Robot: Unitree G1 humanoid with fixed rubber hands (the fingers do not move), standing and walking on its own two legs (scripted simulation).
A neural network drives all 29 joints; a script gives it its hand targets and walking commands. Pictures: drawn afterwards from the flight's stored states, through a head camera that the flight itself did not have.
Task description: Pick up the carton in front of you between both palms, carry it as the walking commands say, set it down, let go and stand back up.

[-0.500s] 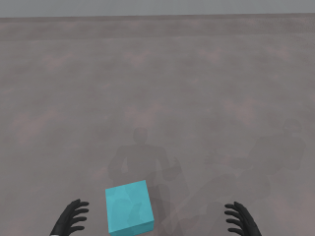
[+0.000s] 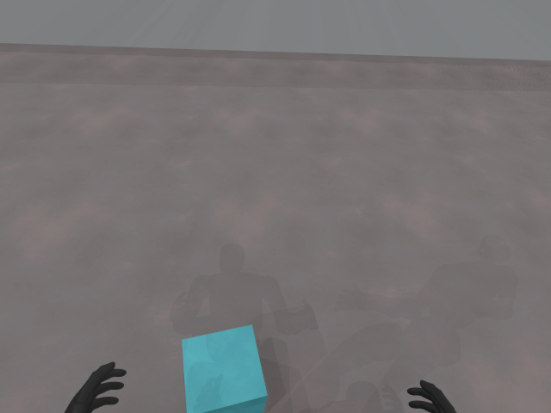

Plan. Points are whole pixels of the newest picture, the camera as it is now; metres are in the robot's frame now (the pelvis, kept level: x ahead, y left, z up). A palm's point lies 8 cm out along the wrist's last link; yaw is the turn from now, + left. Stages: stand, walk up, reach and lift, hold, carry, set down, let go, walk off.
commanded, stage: stand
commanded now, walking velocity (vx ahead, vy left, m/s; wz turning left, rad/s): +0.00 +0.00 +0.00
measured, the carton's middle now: (223, 380) +0.37 +0.11 -0.64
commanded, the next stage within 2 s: none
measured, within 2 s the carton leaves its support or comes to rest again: neither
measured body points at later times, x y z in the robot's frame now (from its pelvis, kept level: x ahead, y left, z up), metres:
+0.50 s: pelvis +0.02 +0.02 +0.00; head +0.03 +0.05 +0.45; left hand +0.15 +0.31 -0.11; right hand +0.14 -0.28 -0.09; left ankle +0.02 +0.12 -0.73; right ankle -0.05 -0.12 -0.73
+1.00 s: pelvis +0.00 +0.02 +0.01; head +0.00 +0.04 +0.46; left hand +0.11 +0.32 -0.12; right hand +0.10 -0.30 -0.09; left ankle +0.02 +0.12 -0.73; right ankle -0.05 -0.12 -0.73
